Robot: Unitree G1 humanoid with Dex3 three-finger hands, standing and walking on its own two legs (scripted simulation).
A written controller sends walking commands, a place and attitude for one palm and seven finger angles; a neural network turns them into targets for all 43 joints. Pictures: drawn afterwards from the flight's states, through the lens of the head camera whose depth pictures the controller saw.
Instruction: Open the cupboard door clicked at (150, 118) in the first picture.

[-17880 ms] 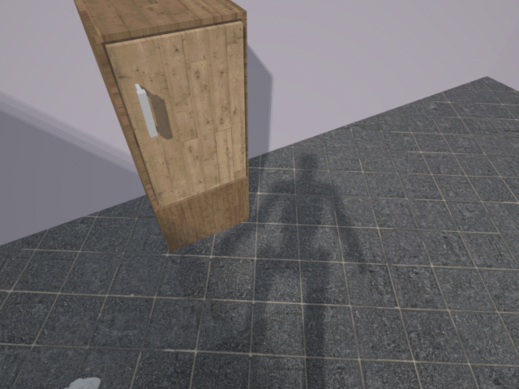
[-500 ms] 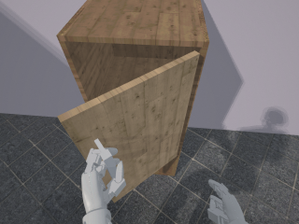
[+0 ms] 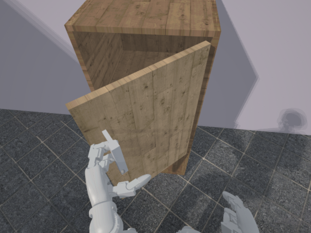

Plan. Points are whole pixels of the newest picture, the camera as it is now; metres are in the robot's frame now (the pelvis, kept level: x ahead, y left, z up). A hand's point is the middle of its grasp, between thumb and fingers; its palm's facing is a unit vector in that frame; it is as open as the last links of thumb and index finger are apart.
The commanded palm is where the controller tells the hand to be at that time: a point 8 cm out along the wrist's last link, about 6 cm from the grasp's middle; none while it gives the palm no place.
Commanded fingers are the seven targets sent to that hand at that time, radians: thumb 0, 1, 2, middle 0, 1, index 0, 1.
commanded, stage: open thumb and fingers to let go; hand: left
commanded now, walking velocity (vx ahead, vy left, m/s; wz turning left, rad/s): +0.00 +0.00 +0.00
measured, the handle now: (115, 152) +0.31 +0.12 +0.05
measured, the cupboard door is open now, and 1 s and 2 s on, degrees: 43 45 45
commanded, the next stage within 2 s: slide the hand sideways off the handle in 0.34 s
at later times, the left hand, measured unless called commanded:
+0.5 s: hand (124, 174) +0.25 +0.08 +0.05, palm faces +0.17 -0.98 -0.01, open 15.7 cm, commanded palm +0.21 +0.12 +0.05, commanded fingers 0.00 -0.50 0.30 -0.15 -0.30 -0.15 -0.30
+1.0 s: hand (109, 198) +0.20 +0.11 +0.06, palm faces -0.10 -0.99 +0.03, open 16.3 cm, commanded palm +0.17 +0.16 +0.05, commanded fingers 0.00 -0.50 0.30 -0.15 -0.30 -0.15 -0.30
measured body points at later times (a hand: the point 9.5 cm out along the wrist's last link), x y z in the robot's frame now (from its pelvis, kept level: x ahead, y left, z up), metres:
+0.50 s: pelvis +0.00 +0.03 +0.00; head +0.03 +0.03 +0.45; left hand +0.24 +0.14 +0.05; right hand +0.18 -0.17 -0.08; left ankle +0.00 +0.13 -0.67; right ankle +0.02 -0.06 -0.67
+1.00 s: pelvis +0.00 +0.05 -0.02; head +0.05 +0.05 +0.43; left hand +0.20 +0.16 +0.06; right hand +0.17 -0.17 -0.08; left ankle +0.00 +0.13 -0.67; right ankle +0.02 -0.06 -0.67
